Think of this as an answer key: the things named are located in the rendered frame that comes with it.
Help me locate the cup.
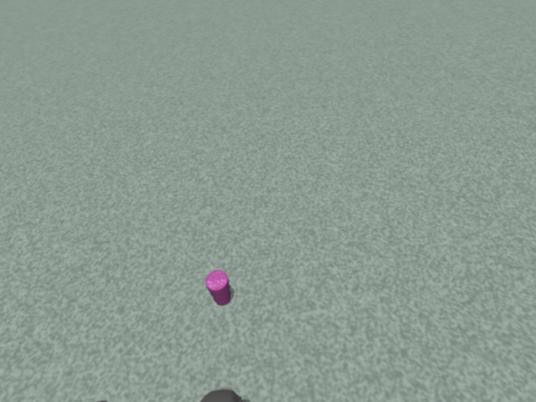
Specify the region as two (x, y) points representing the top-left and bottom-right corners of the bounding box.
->
(205, 271), (230, 306)

